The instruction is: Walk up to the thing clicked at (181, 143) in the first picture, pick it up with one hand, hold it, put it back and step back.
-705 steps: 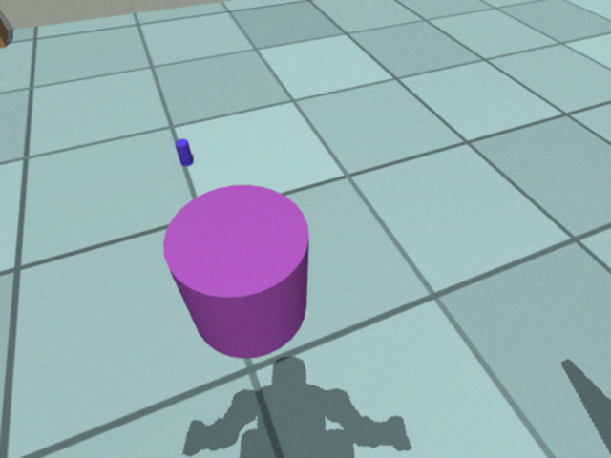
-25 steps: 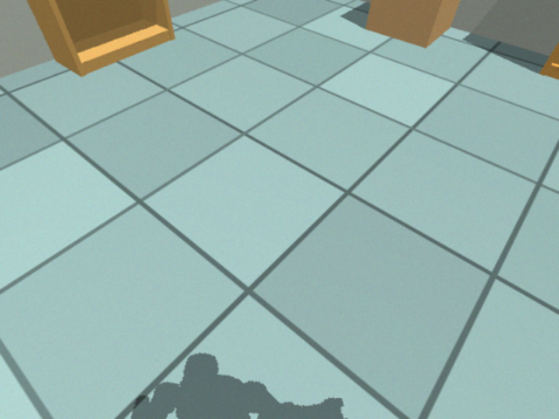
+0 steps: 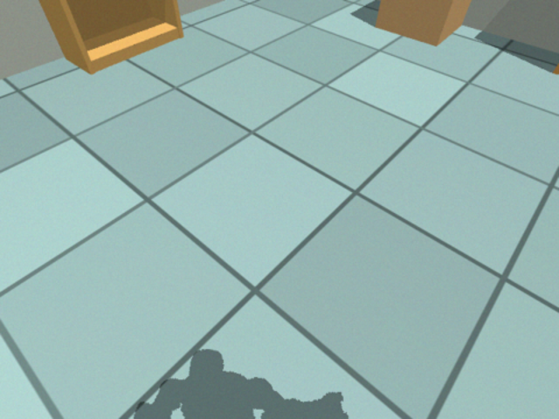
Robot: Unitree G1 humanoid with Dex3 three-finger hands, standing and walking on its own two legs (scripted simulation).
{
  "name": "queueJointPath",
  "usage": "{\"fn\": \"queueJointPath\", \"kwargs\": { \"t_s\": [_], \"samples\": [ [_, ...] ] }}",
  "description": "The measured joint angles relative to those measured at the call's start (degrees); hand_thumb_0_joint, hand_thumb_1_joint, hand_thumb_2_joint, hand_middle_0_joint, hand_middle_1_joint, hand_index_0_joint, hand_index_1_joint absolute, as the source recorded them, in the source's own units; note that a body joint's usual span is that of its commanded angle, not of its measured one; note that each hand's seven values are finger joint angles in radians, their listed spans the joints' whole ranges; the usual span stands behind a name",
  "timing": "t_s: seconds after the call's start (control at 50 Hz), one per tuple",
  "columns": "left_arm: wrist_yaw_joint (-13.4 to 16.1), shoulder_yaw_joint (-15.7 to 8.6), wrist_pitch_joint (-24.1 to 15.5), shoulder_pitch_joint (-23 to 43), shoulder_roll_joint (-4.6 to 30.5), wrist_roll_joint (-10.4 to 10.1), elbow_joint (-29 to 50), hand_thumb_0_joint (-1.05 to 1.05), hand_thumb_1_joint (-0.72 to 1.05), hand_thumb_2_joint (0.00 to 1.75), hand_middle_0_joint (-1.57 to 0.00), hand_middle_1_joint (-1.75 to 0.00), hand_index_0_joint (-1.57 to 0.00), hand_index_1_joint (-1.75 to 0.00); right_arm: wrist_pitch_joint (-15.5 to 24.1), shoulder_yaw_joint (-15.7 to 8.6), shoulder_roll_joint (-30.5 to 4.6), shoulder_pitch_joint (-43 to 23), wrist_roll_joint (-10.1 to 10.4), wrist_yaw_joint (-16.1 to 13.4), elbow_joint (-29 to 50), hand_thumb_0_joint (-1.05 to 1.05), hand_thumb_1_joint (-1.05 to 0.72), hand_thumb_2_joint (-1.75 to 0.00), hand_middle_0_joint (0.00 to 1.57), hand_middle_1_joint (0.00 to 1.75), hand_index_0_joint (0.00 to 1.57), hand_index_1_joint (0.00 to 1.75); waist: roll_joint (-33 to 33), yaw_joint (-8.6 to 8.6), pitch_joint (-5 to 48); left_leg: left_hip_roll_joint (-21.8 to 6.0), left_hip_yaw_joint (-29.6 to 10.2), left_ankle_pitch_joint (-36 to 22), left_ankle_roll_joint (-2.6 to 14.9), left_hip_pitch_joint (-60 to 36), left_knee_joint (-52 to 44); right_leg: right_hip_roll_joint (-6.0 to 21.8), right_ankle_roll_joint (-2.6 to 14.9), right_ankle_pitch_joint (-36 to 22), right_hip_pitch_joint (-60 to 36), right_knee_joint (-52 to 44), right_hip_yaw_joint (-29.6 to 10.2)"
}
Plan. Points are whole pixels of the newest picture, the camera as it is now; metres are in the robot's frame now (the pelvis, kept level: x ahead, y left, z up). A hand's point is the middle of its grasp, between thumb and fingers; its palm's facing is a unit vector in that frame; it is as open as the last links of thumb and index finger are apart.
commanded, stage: stand
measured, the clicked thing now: out of the picture -0.09 +1.34 -0.72
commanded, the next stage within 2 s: walk up in 0.40 s
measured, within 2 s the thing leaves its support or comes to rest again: neither
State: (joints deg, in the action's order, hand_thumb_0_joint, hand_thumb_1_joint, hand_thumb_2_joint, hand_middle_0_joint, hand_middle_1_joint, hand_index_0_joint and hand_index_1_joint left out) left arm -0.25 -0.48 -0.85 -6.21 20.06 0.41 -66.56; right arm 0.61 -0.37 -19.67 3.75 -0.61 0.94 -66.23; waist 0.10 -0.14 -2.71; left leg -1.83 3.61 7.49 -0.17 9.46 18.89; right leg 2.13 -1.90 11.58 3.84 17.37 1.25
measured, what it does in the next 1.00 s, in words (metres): lifts its left foot, turning left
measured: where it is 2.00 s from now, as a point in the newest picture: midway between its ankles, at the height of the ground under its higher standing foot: outside the picture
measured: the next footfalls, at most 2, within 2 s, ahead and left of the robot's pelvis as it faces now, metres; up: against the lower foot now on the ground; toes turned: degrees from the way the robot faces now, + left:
left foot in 1.10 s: -0.03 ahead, +0.04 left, +0.00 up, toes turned +46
right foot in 1.44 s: +0.21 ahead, -0.08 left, +0.00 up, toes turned +55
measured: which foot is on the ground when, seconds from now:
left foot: down 0.00-0.66, up 0.68-1.00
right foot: down 0.00-1.00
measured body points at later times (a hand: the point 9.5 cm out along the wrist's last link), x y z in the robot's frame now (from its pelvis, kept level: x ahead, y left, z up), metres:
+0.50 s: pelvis +0.00 -0.01 +0.00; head +0.04 +0.00 +0.44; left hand +0.09 +0.31 -0.13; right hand +0.09 -0.31 -0.13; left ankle +0.03 +0.12 -0.75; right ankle -0.03 -0.13 -0.73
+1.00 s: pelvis +0.00 -0.09 -0.01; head +0.04 -0.06 +0.44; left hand -0.11 +0.22 -0.12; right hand +0.26 -0.31 -0.12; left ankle -0.06 +0.04 -0.72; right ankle +0.02 -0.16 -0.75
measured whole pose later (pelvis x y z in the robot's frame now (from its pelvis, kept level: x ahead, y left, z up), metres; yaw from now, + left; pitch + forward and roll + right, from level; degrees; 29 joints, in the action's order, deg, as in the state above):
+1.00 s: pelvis +0.00 -0.09 -0.01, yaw +36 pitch -2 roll +1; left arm -2.5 -5.2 0.8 -11.2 21.4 2.6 -44.9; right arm -4.6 -4.3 -23.9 14.4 -1.9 3.8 -47.2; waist 1.4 -2.6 -7.5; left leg -3.3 1.9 17.6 0.3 21.0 43.0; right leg 2.7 3.5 18.4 7.2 27.2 16.1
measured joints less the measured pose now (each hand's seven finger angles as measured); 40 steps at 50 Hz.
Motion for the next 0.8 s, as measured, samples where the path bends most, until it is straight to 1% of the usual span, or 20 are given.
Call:
{"fn": "queueJointPath", "kwargs": {
  "t_s": [0.4, 0.42, 0.44, 0.48, 0.5, 0.54, 0.58, 0.62, 0.64, 0.66, 0.68, 0.7, 0.72, 0.74, 0.78, 0.8],
  "samples": [
    [0.05, 0.19, 0.09, 0.24, -0.06, 0.18, 1.11, 0.0, 0.9, 0.9, -0.2, -0.3, -0.2, -0.29, -0.18, 0.02, -0.3, 0.51, 0.04, -0.07, 0.04, 0.01, -0.9, -0.9, 0.2, 0.3, 0.2, 0.3, 0.47, 0.32, 0.15, 0.27, 0.01, 0.62, 0.11, -0.46, -0.19, 0.27, -0.17, 0.31, -0.77, -0.79, 0.05],
    [-0.32, -0.34, 0.61, 0.58, 0.1, 0.14, 1.6, 0.0, 0.9, 0.9, -0.2, -0.3, -0.21, -0.3, -0.46, -0.31, -0.23, 1.02, 0.09, 0.09, 0.98, 0.01, -0.9, -0.9, 0.2, 0.3, 0.2, 0.3, 0.68, 0.66, 0.08, 0.59, -0.55, 0.66, 0.21, 0.2, 0.31, 0.56, -0.05, 1.07, 0.01, 0.6, 0.65],
    [-0.64, -1.1, 1.39, 1.5, 0.5, 0.08, 2.52, 0.0, 0.9, 0.9, -0.2, -0.3, -0.21, -0.3, -0.6, -0.77, -0.06, 1.89, 0.11, 0.21, 2.36, 0.01, -0.9, -0.9, 0.2, 0.3, 0.2, 0.3, 1.16, 1.29, -0.43, 1.25, -1.85, 0.57, 0.31, 1.22, 1.03, 0.71, 0.24, 3.05, 1.31, 3.46, 1.03],
    [-0.69, -2.41, 2.54, 3.82, 1.41, 0.07, 5.39, 0.0, 0.9, 0.9, -0.2, -0.3, -0.21, -0.3, -0.8, -1.69, 0.26, 3.95, -0.15, 0.26, 4.78, 0.0, -0.9, -0.9, 0.2, 0.3, 0.2, 0.3, 1.85, 2.34, -1.87, 2.49, -5.38, -0.43, 0.41, 3.34, 1.59, -0.65, 0.52, 10.33, 5.22, 12.44, -0.13],
    [-0.7, -2.93, 2.85, 4.79, 1.76, 0.15, 7.09, 0.0, 0.9, 0.9, -0.2, -0.3, -0.21, -0.3, -0.99, -2.15, 0.35, 4.9, -0.34, 0.1, 5.72, 0.0, -0.9, -0.9, 0.2, 0.3, 0.2, 0.3, 1.96, 2.52, -2.63, 2.9, -7.05, -1.19, 0.3, 4.13, 1.4, -1.7, 0.63, 13.21, 7.56, 17.52, -0.96],
    [-0.94, -3.6, 3.07, 5.92, 2.35, 0.16, 10.32, 0.0, 0.9, 0.9, -0.2, -0.3, -0.21, -0.3, -1.56, -2.83, 0.21, 6.53, -0.71, -0.46, 7.1, 0.0, -0.9, -0.9, 0.2, 0.3, 0.2, 0.3, 2.22, 2.28, -3.66, 3.68, -9.57, -2.43, -0.21, 5.29, 0.98, -2.89, 1.21, 15.16, 11.53, 24.96, -2.22],
    [-1.3, -3.88, 3.15, 6.21, 2.72, 0.22, 12.83, 0.0, 0.9, 0.9, -0.2, -0.3, -0.2, -0.29, -2.25, -3.41, -0.35, 7.64, -1.05, -0.94, 8.32, 0.01, -0.9, -0.9, 0.2, 0.3, 0.2, 0.3, 2.3, 2.07, -4.33, 4.49, -11.59, -3.03, -1.02, 6.23, 1.28, -3.06, 1.9, 15.13, 13.23, 26.19, -3.43],
    [-1.6, -4.04, 3.08, 6.0, 2.77, 0.35, 14.77, 0.0, 0.9, 0.9, -0.2, -0.3, -0.2, -0.29, -2.96, -3.99, -1.26, 8.36, -1.43, -1.09, 9.86, 0.01, -0.9, -0.9, 0.2, 0.3, 0.2, 0.3, 1.75, 2.14, -4.78, 5.14, -13.87, -3.11, -1.96, 7.53, 2.56, -3.25, 2.73, 14.55, 12.72, 22.16, -4.79],
    [-1.68, -4.11, 2.83, 5.59, 2.75, 0.35, 15.69, 0.0, 0.9, 0.9, -0.2, -0.3, -0.2, -0.29, -3.35, -4.17, -1.8, 8.61, -1.51, -1.07, 10.68, 0.01, -0.9, -0.9, 0.2, 0.3, 0.2, 0.3, 1.43, 1.93, -4.82, 5.44, -14.86, -2.72, -2.5, 8.53, 3.93, -3.18, 3.18, 12.69, 11.58, 17.96, -5.27],
    [-1.57, -4.27, 2.47, 5.04, 2.59, 0.53, 16.45, 0.0, 0.9, 0.9, -0.2, -0.3, -0.2, -0.29, -3.73, -4.27, -2.37, 8.6, -1.51, -1.05, 11.41, 0.01, -0.9, -0.9, 0.2, 0.3, 0.2, 0.3, 0.83, 1.53, -5.0, 5.41, -15.53, -0.95, -2.32, 9.86, 6.45, -3.3, 3.39, 7.14, 10.87, 15.17, -4.69],
    [-1.38, -4.35, 2.36, 4.35, 2.3, 0.87, 16.97, 0.0, 0.9, 0.9, -0.2, -0.3, -0.2, -0.29, -4.04, -4.34, -2.77, 8.41, -1.46, -1.12, 12.0, 0.01, -0.9, -0.9, 0.2, 0.3, 0.2, 0.3, 0.04, 1.48, -5.32, 5.26, -15.91, 3.89, -1.69, 11.47, 10.42, -3.6, 3.65, 5.03, 10.62, 14.95, -3.38],
    [-1.39, -4.33, 2.66, 3.65, 2.15, 1.26, 17.22, 0.0, 0.9, 0.9, -0.2, -0.3, -0.2, -0.29, -4.22, -4.44, -2.78, 8.55, -1.6, -1.16, 12.63, 0.01, -0.9, -0.9, 0.2, 0.3, 0.2, 0.3, -0.08, 1.56, -5.13, 5.17, -14.26, 8.98, -1.62, 13.66, 15.55, -3.3, 4.07, 5.07, 10.45, 14.98, -2.02],
    [-1.49, -4.3, 3.05, 3.05, 2.04, 1.55, 17.23, 0.0, 0.9, 0.9, -0.2, -0.3, -0.2, -0.29, -4.28, -4.53, -2.67, 8.89, -1.64, -0.99, 13.25, 0.01, -0.9, -0.9, 0.2, 0.3, 0.2, 0.3, 0.3, 1.45, -4.79, 5.17, -12.03, 12.16, -1.66, 15.71, 20.97, -2.59, 4.58, 5.24, 10.0, 14.46, -0.9],
    [-1.48, -4.27, 3.27, 2.49, 1.81, 1.71, 17.13, 0.0, 0.9, 0.9, -0.2, -0.3, -0.2, -0.29, -4.24, -4.6, -2.74, 9.24, -1.62, -0.58, 13.84, 0.01, -0.9, -0.9, 0.2, 0.3, 0.2, 0.3, 0.58, 1.19, -4.55, 5.07, -10.37, 12.99, -1.58, 17.27, 25.94, -1.94, 4.91, 5.03, 9.22, 13.31, 0.09],
    [-1.3, -4.21, 3.23, 1.31, 1.14, 1.89, 16.94, 0.0, 0.9, 0.9, -0.2, -0.3, -0.2, -0.29, -4.03, -4.61, -3.37, 9.96, -1.53, 0.47, 15.09, 0.01, -0.9, -0.9, 0.2, 0.3, 0.2, 0.3, 0.5, 0.68, -4.1, 4.19, -8.57, 10.96, -1.13, 18.99, 32.92, -1.25, 5.03, 4.04, 7.55, 10.48, 2.05],
    [-1.32, -4.26, 3.06, 0.72, 0.9, 1.98, 16.97, 0.0, 0.9, 0.9, -0.2, -0.3, -0.2, -0.29, -3.87, -4.5, -3.73, 10.28, -1.43, 0.96, 15.67, 0.01, -0.9, -0.9, 0.2, 0.3, 0.2, 0.3, 0.45, 0.54, -3.99, 3.43, -7.79, 9.95, -0.91, 19.07, 34.67, -1.03, 5.13, 3.69, 6.79, 9.41, 3.1]
  ]
}}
